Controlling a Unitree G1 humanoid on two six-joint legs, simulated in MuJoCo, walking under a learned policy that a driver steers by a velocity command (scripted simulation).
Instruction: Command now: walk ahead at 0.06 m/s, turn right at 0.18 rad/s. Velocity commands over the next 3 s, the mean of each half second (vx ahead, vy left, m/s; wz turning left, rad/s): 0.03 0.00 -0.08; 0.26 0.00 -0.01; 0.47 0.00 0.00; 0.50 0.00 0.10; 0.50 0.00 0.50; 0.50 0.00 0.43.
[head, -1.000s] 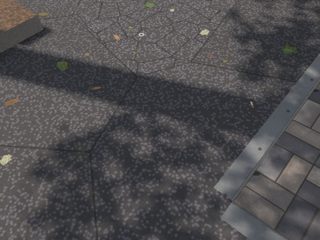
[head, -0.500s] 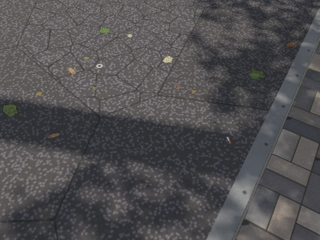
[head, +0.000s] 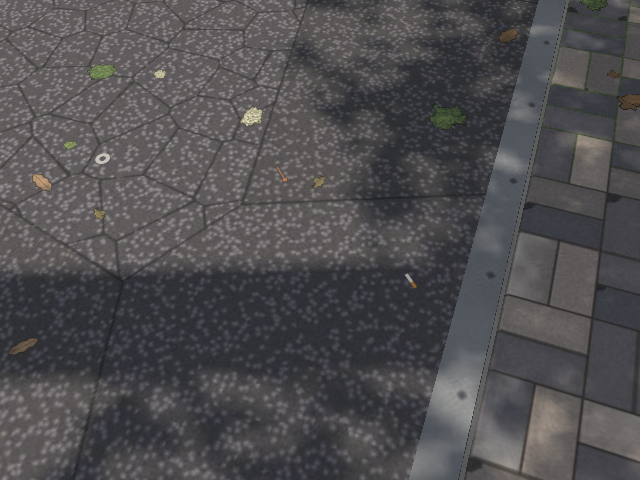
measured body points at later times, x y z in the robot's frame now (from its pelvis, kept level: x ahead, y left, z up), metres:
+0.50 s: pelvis +0.06 +0.05 +0.00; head +0.07 +0.05 +0.45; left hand +0.18 +0.31 -0.12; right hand +0.16 -0.20 -0.13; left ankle +0.05 +0.17 -0.73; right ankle +0.09 -0.07 -0.73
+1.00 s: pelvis +0.18 +0.02 +0.01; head +0.20 +0.00 +0.46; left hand +0.17 +0.27 -0.12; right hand +0.31 -0.26 -0.11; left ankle +0.23 +0.17 -0.66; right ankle +0.11 -0.07 -0.73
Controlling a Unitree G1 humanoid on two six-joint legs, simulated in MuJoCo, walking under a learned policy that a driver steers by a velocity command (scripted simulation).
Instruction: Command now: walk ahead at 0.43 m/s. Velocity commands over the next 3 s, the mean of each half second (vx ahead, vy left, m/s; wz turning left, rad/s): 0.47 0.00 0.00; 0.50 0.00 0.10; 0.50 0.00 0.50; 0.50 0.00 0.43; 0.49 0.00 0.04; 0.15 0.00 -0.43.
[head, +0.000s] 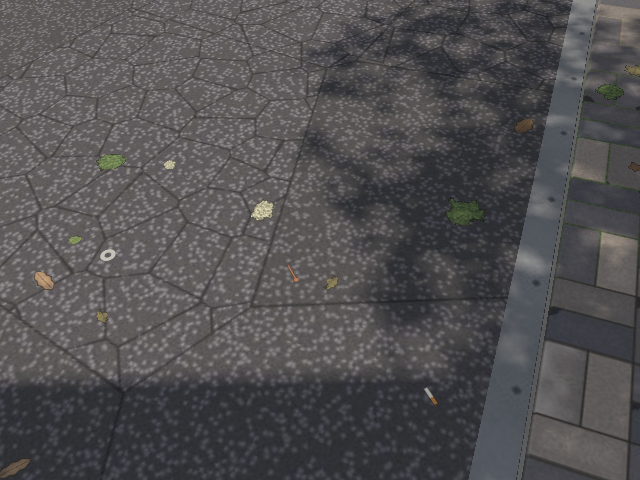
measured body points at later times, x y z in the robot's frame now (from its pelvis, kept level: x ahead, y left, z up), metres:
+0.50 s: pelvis +0.27 +0.07 +0.00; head +0.29 +0.08 +0.45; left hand +0.39 +0.34 -0.13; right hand +0.32 -0.20 -0.13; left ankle +0.29 +0.15 -0.75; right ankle +0.34 -0.10 -0.67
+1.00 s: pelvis +0.57 +0.00 +0.00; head +0.60 +0.00 +0.44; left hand +0.64 +0.27 -0.13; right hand +0.65 -0.27 -0.14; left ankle +0.54 +0.16 -0.66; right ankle +0.60 -0.08 -0.75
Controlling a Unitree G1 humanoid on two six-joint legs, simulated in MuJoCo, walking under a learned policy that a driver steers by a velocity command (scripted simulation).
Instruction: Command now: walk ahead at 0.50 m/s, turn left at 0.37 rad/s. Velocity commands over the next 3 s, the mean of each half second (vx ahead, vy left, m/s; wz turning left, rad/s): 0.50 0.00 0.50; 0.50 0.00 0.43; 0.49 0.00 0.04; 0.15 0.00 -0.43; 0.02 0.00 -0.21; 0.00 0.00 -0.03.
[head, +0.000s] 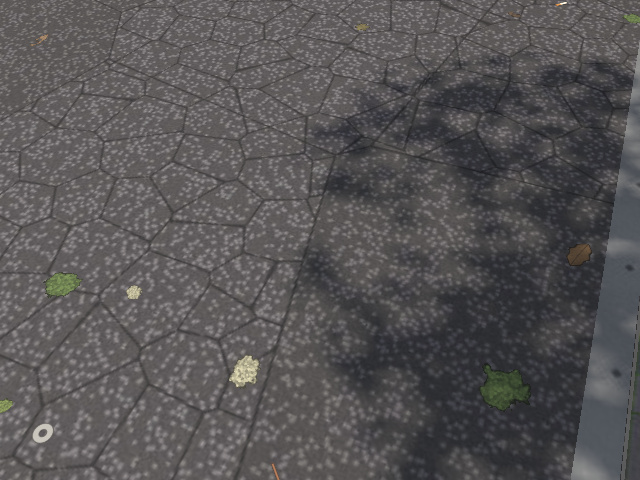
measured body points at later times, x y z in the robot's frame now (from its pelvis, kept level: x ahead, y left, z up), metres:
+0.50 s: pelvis +0.28 +0.08 -0.01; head +0.31 +0.10 +0.44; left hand +0.33 +0.38 -0.13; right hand +0.46 -0.16 -0.12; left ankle +0.31 +0.15 -0.74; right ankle +0.23 -0.12 -0.64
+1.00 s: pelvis +0.57 +0.12 -0.01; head +0.59 +0.12 +0.44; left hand +0.54 +0.41 -0.11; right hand +0.77 -0.08 -0.13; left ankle +0.43 +0.19 -0.66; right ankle +0.65 +0.05 -0.74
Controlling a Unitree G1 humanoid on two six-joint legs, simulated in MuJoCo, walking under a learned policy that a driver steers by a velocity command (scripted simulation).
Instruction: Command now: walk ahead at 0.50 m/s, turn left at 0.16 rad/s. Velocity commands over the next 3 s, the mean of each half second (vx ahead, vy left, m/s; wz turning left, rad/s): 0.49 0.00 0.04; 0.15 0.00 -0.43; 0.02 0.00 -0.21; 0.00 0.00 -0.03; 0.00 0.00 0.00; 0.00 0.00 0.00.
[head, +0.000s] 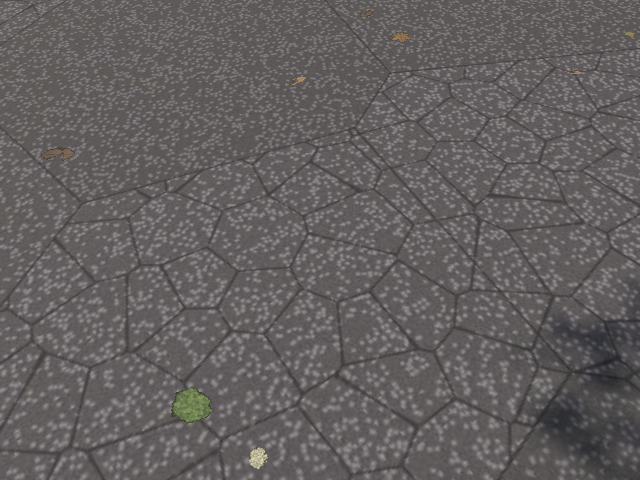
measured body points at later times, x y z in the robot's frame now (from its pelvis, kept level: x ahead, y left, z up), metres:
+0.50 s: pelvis +0.27 +0.06 +0.00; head +0.31 +0.07 +0.45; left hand +0.31 +0.34 -0.14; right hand +0.44 -0.20 -0.09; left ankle +0.33 +0.15 -0.74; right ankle +0.16 -0.09 -0.65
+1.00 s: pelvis +0.42 +0.03 +0.00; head +0.46 +0.00 +0.44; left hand +0.64 +0.26 -0.09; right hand +0.49 -0.28 -0.12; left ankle +0.39 +0.17 -0.65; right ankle +0.47 -0.08 -0.74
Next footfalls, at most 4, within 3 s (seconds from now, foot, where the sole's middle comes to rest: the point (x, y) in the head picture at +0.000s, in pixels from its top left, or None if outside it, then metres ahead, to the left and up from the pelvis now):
0.38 left None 0.37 0.15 -0.77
0.86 right None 0.49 -0.09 -0.77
1.26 left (269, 459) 0.54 0.16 -0.77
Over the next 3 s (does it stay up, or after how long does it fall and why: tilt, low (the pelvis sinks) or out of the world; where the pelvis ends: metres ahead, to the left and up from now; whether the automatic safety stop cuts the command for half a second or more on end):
stays up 0.49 0.07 0.00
